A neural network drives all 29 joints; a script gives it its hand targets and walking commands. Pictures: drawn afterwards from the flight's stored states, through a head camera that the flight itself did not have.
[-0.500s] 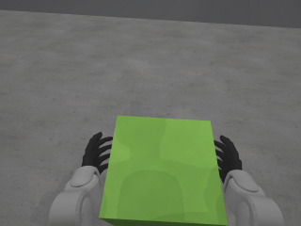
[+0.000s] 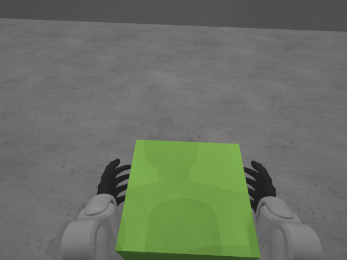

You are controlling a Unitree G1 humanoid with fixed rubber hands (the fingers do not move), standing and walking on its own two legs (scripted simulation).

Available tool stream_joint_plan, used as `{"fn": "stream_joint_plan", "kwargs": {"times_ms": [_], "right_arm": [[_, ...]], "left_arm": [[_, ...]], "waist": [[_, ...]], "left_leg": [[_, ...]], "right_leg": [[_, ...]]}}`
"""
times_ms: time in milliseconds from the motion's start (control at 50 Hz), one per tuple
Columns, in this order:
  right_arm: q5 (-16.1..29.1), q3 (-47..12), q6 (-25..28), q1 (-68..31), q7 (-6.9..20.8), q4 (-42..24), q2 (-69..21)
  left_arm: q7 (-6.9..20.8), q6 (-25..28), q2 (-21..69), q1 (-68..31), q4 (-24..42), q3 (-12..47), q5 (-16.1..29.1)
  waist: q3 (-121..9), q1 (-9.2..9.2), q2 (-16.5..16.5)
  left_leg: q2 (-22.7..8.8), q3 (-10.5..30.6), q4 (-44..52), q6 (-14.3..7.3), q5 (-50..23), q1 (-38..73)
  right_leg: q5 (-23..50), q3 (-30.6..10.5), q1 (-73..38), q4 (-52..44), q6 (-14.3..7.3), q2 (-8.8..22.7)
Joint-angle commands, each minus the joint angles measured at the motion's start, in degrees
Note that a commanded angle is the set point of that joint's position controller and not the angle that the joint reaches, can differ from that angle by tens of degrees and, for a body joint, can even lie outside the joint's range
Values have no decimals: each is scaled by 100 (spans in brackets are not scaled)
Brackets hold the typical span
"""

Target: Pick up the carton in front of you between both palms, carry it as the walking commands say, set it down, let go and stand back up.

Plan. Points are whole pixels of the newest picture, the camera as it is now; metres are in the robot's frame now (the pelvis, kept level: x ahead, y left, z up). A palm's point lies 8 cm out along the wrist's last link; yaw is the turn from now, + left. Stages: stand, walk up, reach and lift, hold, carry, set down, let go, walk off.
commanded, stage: carry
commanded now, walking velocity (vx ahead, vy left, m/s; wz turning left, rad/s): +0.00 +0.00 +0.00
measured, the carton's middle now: (183, 211) +0.23 +0.00 +0.02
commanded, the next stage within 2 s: hold in 1.14 s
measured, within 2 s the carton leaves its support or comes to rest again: neither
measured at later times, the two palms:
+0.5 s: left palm (102, 217) +0.19 +0.15 +0.09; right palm (265, 220) +0.19 -0.15 +0.08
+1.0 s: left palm (110, 210) +0.22 +0.16 +0.04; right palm (252, 213) +0.22 -0.14 +0.03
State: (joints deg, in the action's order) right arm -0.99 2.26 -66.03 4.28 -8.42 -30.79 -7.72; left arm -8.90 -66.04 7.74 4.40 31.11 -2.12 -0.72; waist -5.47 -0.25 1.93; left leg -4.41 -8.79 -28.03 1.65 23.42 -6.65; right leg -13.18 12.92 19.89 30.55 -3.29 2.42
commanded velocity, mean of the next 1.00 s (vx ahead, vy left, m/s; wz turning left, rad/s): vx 0.00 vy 0.00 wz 0.00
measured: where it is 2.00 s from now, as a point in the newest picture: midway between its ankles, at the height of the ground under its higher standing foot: outside the picture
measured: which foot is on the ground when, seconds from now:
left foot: down 0.00-1.00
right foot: down 0.00-1.00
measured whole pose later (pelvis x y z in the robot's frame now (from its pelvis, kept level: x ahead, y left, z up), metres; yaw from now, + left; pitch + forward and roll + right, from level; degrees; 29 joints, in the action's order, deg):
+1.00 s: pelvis -0.05 +0.01 +0.00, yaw +0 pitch +1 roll +1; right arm -11.8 7.2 -44.8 -8.5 -2.5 4.1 -7.5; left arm -2.2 -44.4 7.5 -8.2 -3.7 -7.3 -11.4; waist -2.8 0.0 1.1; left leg -2.5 -9.5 -29.1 -0.3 19.8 -10.3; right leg -6.8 12.0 21.6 27.1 -3.0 3.9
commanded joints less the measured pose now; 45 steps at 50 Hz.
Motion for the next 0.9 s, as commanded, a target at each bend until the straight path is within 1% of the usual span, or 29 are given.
{"fn": "stream_joint_plan", "kwargs": {"times_ms": [0,80,160,260,300,340,400,440,500,540,660,680,760,840,880], "right_arm": [[1085,-3265,70,-1914,233,-614,-3817],[1105,-3267,40,-1958,236,-550,-3800],[1100,-3224,6,-1990,227,-479,-3797],[1053,-3170,-12,-1983,204,-434,-3812],[1018,-3176,-19,-1942,227,-420,-3775],[970,-3211,-12,-1953,274,-347,-3765],[937,-3278,29,-2078,413,-219,-3752],[879,-3274,90,-2183,519,-66,-3673],[797,-3183,239,-2380,676,270,-3559],[746,-3144,368,-2477,758,501,-3579],[563,-2986,768,-2759,961,1030,-3628],[498,-2886,839,-2674,995,1231,-3585],[333,-2678,1232,-2909,1155,1669,-3609],[220,-2546,1694,-3131,1341,2258,-3805],[139,-2428,1948,-3239,1431,2594,-3837]], "left_arm": [[267,84,3790,-1921,613,3136,1008],[231,61,3728,-1905,573,3083,945],[219,28,3696,-1982,580,3066,953],[231,9,3704,-2042,577,3087,985],[262,-3,3702,-1982,509,3111,966],[327,1,3687,-1983,411,3137,953],[468,32,3665,-2067,218,3205,934],[572,100,3585,-2179,63,3193,890],[730,264,3449,-2375,-231,3112,818],[820,403,3442,-2501,-403,3057,778],[1047,790,3473,-2683,-1025,2840,578],[1083,875,3455,-2757,-1087,2806,547],[1249,1259,3534,-2919,-1664,2569,345],[1431,1727,3699,-3196,-2201,2438,225],[1529,1982,3770,-3332,-2523,2341,154]], "waist": [[-941,40,-154],[-800,35,-116],[-675,40,-122],[-628,30,-168],[-602,30,-144],[-589,31,-200],[-561,29,-170],[-598,30,-195],[-587,17,-158],[-618,17,-203],[-728,10,-197],[-743,15,-197],[-783,13,-231],[-852,13,-175],[-901,19,-223]], "left_leg": [[-495,376,365,-152,-2007,-387],[-469,432,471,-167,-1542,-502],[-480,522,564,-186,-1316,-592],[-465,492,624,-240,-1005,-661],[-454,485,642,-249,-946,-694],[-452,484,634,-258,-895,-707],[-453,503,679,-275,-772,-799],[-450,508,673,-277,-791,-802],[-433,516,703,-301,-630,-864],[-422,514,691,-308,-590,-876],[-423,510,665,-317,-583,-872],[-420,519,674,-319,-585,-879],[-429,522,636,-324,-647,-831],[-435,540,616,-335,-725,-831],[-424,537,584,-340,-735,-796]], "right_leg": [[2474,-835,-1202,-244,-10,737],[2030,-903,-1135,-389,6,742],[1684,-942,-1059,-469,34,729],[1288,-928,-957,-596,62,720],[1210,-933,-912,-624,76,723],[1167,-938,-881,-660,84,730],[975,-944,-855,-699,97,729],[1003,-936,-878,-693,101,726],[812,-959,-872,-744,108,738],[771,-961,-905,-770,115,741],[794,-964,-962,-777,137,757],[794,-967,-969,-769,136,762],[838,-967,-931,-776,131,764],[925,-940,-979,-706,125,750],[960,-953,-980,-717,114,761]]}}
